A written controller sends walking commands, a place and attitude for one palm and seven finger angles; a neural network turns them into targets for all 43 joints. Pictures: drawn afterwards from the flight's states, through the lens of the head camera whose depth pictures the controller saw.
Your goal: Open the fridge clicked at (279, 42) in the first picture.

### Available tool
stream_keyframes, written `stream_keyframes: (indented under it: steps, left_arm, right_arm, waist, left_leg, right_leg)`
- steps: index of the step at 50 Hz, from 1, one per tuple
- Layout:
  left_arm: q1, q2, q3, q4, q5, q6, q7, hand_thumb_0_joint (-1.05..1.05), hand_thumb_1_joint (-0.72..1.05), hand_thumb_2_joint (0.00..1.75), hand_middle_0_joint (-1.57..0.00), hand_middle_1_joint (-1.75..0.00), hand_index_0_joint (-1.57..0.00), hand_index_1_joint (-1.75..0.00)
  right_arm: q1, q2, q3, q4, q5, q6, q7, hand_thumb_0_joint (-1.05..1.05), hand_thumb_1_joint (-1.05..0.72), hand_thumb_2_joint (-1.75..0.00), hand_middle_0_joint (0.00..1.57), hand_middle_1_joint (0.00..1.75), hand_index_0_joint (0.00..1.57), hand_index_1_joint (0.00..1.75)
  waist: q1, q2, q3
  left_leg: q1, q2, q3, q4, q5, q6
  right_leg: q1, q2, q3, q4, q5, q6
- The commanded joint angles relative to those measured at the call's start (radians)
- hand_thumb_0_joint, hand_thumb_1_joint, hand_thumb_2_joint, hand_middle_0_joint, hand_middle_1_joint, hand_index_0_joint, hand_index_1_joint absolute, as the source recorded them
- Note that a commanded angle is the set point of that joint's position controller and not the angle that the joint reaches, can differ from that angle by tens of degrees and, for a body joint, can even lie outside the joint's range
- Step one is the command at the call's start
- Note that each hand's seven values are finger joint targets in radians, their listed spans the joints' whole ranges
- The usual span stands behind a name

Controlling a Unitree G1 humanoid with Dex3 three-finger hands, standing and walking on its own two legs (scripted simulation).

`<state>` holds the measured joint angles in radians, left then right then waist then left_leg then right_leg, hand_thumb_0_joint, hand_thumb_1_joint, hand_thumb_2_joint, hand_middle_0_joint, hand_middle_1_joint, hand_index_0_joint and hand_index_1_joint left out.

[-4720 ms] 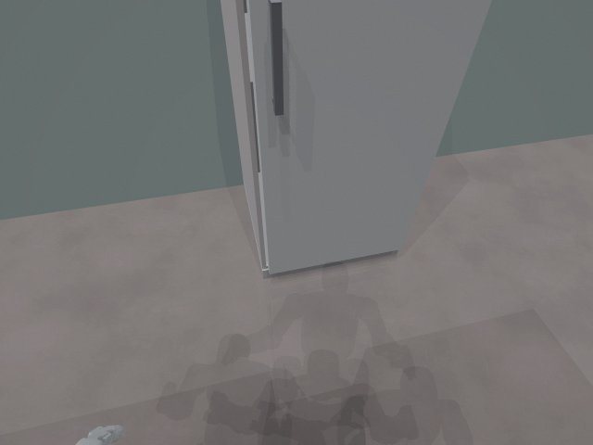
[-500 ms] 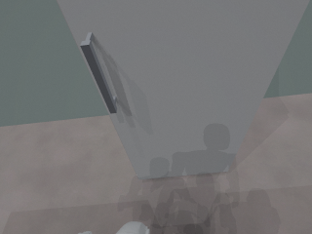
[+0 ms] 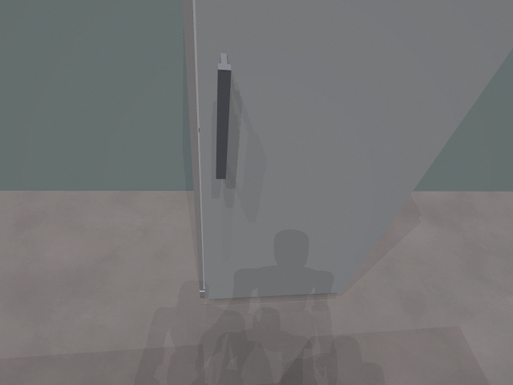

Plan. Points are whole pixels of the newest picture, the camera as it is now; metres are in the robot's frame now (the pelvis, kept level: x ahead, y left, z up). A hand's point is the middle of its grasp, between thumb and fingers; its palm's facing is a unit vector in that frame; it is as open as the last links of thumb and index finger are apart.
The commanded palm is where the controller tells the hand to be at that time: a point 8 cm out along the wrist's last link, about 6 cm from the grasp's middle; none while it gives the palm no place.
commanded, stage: come to a stop and stand still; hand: left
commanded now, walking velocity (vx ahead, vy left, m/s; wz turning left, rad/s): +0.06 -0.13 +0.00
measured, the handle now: (222, 122) +0.52 +0.10 +0.14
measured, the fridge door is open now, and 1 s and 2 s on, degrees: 0 0 0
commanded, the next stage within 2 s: look again from close up in 1.18 s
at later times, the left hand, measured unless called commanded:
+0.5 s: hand out of the picture +0.13 +0.11 -0.18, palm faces +0.00 -0.98 -0.18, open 7.3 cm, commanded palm none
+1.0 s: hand out of the picture -0.02 +0.15 -0.19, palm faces +0.06 -0.98 -0.21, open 7.4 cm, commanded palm none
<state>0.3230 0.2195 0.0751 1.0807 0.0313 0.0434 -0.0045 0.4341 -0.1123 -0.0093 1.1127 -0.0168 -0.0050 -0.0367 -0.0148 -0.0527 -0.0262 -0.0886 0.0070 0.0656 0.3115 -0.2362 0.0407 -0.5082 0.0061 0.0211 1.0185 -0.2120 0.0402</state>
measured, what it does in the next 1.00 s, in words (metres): steps on the spot: right foot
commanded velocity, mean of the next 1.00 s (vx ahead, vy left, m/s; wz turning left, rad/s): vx -0.03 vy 0.03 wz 0.00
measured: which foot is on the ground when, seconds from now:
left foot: down 0.00-1.00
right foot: up 0.00-0.32, down 0.34-1.00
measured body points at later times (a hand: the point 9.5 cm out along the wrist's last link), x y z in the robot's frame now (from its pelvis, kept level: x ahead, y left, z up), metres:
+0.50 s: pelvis +0.04 -0.05 -0.01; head +0.06 -0.06 +0.44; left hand +0.13 +0.16 -0.16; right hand -0.03 -0.24 -0.18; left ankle -0.04 +0.08 -0.75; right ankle +0.02 -0.16 -0.75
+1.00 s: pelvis -0.01 -0.04 -0.01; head +0.00 -0.03 +0.44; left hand -0.02 +0.20 -0.17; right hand +0.02 -0.27 -0.17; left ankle -0.04 +0.08 -0.75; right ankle +0.02 -0.16 -0.75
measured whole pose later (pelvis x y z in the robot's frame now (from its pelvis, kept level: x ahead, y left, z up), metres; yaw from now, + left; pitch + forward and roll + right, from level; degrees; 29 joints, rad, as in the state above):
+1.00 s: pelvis -0.01 -0.04 -0.01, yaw +0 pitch -2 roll +0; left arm 0.25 0.18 0.01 1.14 0.01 0.02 0.03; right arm 0.23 -0.16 -0.02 1.11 -0.01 0.01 -0.03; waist 0.03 -0.01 0.05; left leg -0.10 0.02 0.08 0.40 -0.27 0.00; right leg -0.21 -0.04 -0.08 0.41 -0.17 0.00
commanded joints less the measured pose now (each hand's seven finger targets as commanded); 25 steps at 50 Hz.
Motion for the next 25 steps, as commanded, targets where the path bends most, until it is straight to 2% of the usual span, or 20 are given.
stream_keyframes:
  steps: [1,4,5,7,10,11,13,14,15,16,17,18,19,20,21,23,24,25]
  left_arm:
    - [-0.040,0.031,0.002,-0.045,0.001,-0.014,0.001,0.00,0.90,0.90,-0.20,-0.30,-0.20,-0.30]
    - [-0.092,0.021,-0.007,-0.057,-0.004,-0.008,0.001,0.00,0.90,0.90,-0.20,-0.30,-0.20,-0.30]
    - [-0.111,0.008,-0.011,-0.059,-0.007,-0.007,0.000,0.00,0.90,0.90,-0.20,-0.30,-0.20,-0.30]
    - [-0.123,-0.017,-0.022,-0.059,-0.011,-0.007,0.001,0.00,0.90,0.90,-0.20,-0.30,-0.20,-0.30]
    - [-0.164,-0.037,-0.033,-0.063,-0.016,-0.015,0.005,0.00,0.90,0.90,-0.20,-0.30,-0.20,-0.30]
    - [-0.161,-0.046,-0.034,-0.060,-0.020,-0.019,0.007,0.00,0.90,0.90,-0.20,-0.30,-0.20,-0.30]
    - [-0.149,-0.050,-0.034,-0.045,-0.024,-0.028,0.013,0.00,0.90,0.90,-0.20,-0.30,-0.20,-0.30]
    - [-0.129,-0.041,-0.033,-0.039,-0.023,-0.034,0.015,0.00,0.90,0.90,-0.20,-0.30,-0.20,-0.30]
    - [-0.094,-0.031,-0.031,-0.020,-0.024,-0.042,0.018,0.00,0.90,0.90,-0.20,-0.30,-0.20,-0.30]
    - [-0.054,-0.001,-0.029,-0.005,-0.024,-0.053,0.025,0.00,0.90,0.90,-0.20,-0.30,-0.20,-0.30]
    - [-0.015,0.034,-0.027,0.019,-0.027,-0.062,0.036,0.00,0.90,0.90,-0.20,-0.30,-0.20,-0.30]
    - [-0.003,0.056,-0.026,0.035,-0.028,-0.069,0.042,0.00,0.90,0.90,-0.20,-0.30,-0.20,-0.30]
    - [-0.012,0.066,-0.028,0.027,-0.028,-0.064,0.045,0.00,0.90,0.90,-0.20,-0.30,-0.20,-0.30]
    - [-0.028,0.062,-0.023,0.026,-0.025,-0.071,0.050,0.00,0.90,0.90,-0.20,-0.30,-0.20,-0.30]
    - [-0.048,0.045,-0.029,0.022,-0.027,-0.072,0.053,0.00,0.90,0.90,-0.20,-0.30,-0.20,-0.30]
    - [-0.075,0.026,-0.033,0.008,-0.029,-0.066,0.056,0.00,0.90,0.90,-0.20,-0.30,-0.20,-0.30]
    - [-0.070,0.025,-0.031,0.003,-0.028,-0.064,0.060,0.00,0.90,0.90,-0.20,-0.30,-0.20,-0.30]
    - [-0.068,0.030,-0.027,0.000,-0.030,-0.062,0.062,0.00,0.90,0.90,-0.20,-0.30,-0.20,-0.30]
  right_arm:
    - [0.107,-0.148,-0.027,-0.006,-0.008,-0.038,-0.039,0.00,-0.90,-0.90,0.20,0.30,0.20,0.30]
    - [0.155,-0.135,-0.024,0.023,-0.013,-0.038,-0.051,0.00,-0.90,-0.90,0.20,0.30,0.20,0.30]
    - [0.164,-0.133,-0.022,0.032,-0.015,-0.036,-0.052,0.00,-0.90,-0.90,0.20,0.30,0.20,0.30]
    - [0.159,-0.126,-0.022,0.041,-0.015,-0.034,-0.049,0.00,-0.90,-0.90,0.20,0.30,0.20,0.30]
    - [0.136,-0.121,-0.024,0.049,-0.017,-0.027,-0.042,0.00,-0.90,-0.90,0.20,0.30,0.20,0.30]
    - [0.118,-0.125,-0.026,0.052,-0.018,-0.024,-0.039,0.00,-0.90,-0.90,0.20,0.30,0.20,0.30]
    - [0.106,-0.117,-0.029,0.060,-0.015,-0.021,-0.035,0.00,-0.90,-0.90,0.20,0.30,0.20,0.30]
    - [0.095,-0.113,-0.029,0.058,-0.010,-0.020,-0.033,0.00,-0.90,-0.90,0.20,0.30,0.20,0.30]
    - [0.088,-0.109,-0.031,0.057,-0.005,-0.021,-0.030,0.00,-0.90,-0.90,0.20,0.30,0.20,0.30]
    - [0.107,-0.081,-0.028,0.057,0.003,-0.025,-0.025,0.00,-0.90,-0.90,0.20,0.30,0.20,0.30]
    - [0.102,-0.041,-0.017,0.048,0.011,-0.029,-0.019,0.00,-0.90,-0.90,0.20,0.30,0.20,0.30]
    - [0.084,-0.015,-0.011,0.040,0.013,-0.029,-0.015,0.00,-0.90,-0.90,0.20,0.30,0.20,0.30]
    - [0.064,-0.017,-0.014,0.032,0.011,-0.022,-0.013,0.00,-0.90,-0.90,0.20,0.30,0.20,0.30]
    - [0.072,-0.014,-0.015,0.039,0.007,-0.013,-0.015,0.00,-0.90,-0.90,0.20,0.30,0.20,0.30]
    - [0.071,-0.031,-0.018,0.046,0.007,-0.009,-0.016,0.00,-0.90,-0.90,0.20,0.30,0.20,0.30]
    - [0.068,-0.040,-0.022,0.051,0.010,-0.009,-0.018,0.00,-0.90,-0.90,0.20,0.30,0.20,0.30]
    - [0.054,-0.043,-0.025,0.049,0.009,-0.008,-0.019,0.00,-0.90,-0.90,0.20,0.30,0.20,0.30]
    - [0.038,-0.056,-0.028,0.046,0.009,-0.004,-0.022,0.00,-0.90,-0.90,0.20,0.30,0.20,0.30]
  waist:
    - [-0.025,0.171,0.126]
    - [-0.042,0.186,0.129]
    - [-0.047,0.186,0.128]
    - [-0.043,0.205,0.118]
    - [-0.048,0.240,0.113]
    - [-0.042,0.255,0.100]
    - [-0.029,0.251,0.088]
    - [-0.014,0.231,0.080]
    - [0.004,0.194,0.058]
    - [0.014,0.125,0.011]
    - [0.019,0.030,-0.030]
    - [0.022,-0.043,-0.032]
    - [0.022,-0.014,0.015]
    - [0.010,-0.118,0.000]
    - [0.009,-0.129,0.014]
    - [0.003,-0.057,0.045]
    - [0.010,0.002,0.043]
    - [0.013,0.031,0.036]
  left_leg:
    - [0.100,0.283,-0.224,-0.104,0.233,-0.003]
    - [0.139,0.316,-0.228,-0.049,0.504,0.057]
    - [0.132,0.317,-0.225,-0.037,0.546,0.079]
    - [0.109,0.292,-0.188,-0.026,0.563,0.101]
    - [0.040,0.268,-0.171,-0.006,0.549,0.105]
    - [0.027,0.262,-0.171,0.006,0.530,0.105]
    - [0.003,0.243,-0.169,0.031,0.515,0.089]
    - [-0.008,0.226,-0.158,0.066,0.513,0.070]
    - [-0.037,0.199,-0.135,0.104,0.459,0.036]
    - [-0.112,0.171,-0.110,0.153,0.374,-0.003]
    - [-0.240,0.138,-0.064,0.167,0.176,-0.042]
    - [-0.290,0.085,-0.028,0.151,-0.054,-0.065]
    - [-0.268,0.077,-0.031,0.151,-0.121,-0.063]
    - [-0.219,0.089,-0.019,0.143,-0.080,-0.069]
    - [-0.178,0.094,-0.018,0.128,-0.043,-0.070]
    - [-0.134,0.100,-0.032,0.084,0.149,-0.068]
    - [-0.114,0.105,-0.030,0.089,0.269,-0.069]
    - [-0.095,0.108,-0.025,0.105,0.319,-0.071]
  right_leg:
    - [-0.183,-0.033,0.014,0.017,-0.028,0.006]
    - [-0.169,-0.049,-0.006,-0.038,-0.103,0.007]
    - [-0.143,-0.056,-0.014,-0.065,-0.123,0.006]
    - [-0.079,-0.057,-0.042,-0.124,-0.134,0.000]
    - [0.051,-0.050,-0.076,-0.274,-0.167,-0.011]
    - [0.093,-0.043,-0.085,-0.324,-0.171,-0.014]
    - [0.168,-0.029,-0.099,-0.429,-0.121,-0.022]
    - [0.226,-0.028,-0.105,-0.533,-0.049,-0.025]
    - [0.321,-0.034,-0.110,-0.642,0.084,-0.024]
    - [0.466,-0.092,-0.052,-0.678,0.213,-0.037]
    - [0.613,-0.206,0.044,-0.626,0.427,-0.071]
    - [0.631,-0.294,0.095,-0.600,0.567,-0.119]
    - [0.564,-0.316,0.077,-0.607,0.605,-0.138]
    - [0.534,-0.277,0.069,-0.597,0.658,-0.143]
    - [0.490,-0.254,0.051,-0.599,0.675,-0.135]
    - [0.454,-0.208,0.008,-0.560,0.697,-0.110]
    - [0.447,-0.189,0.000,-0.532,0.724,-0.100]
    - [0.441,-0.188,0.004,-0.521,0.718,-0.095]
